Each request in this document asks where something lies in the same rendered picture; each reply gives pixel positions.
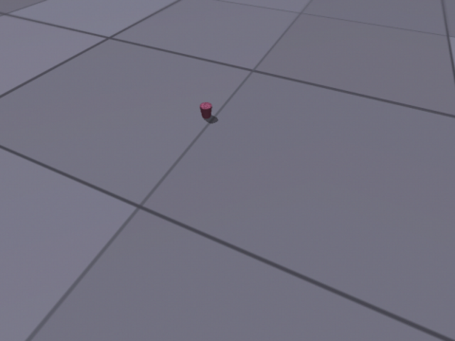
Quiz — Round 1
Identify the cup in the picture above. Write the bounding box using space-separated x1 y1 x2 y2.
200 102 212 119

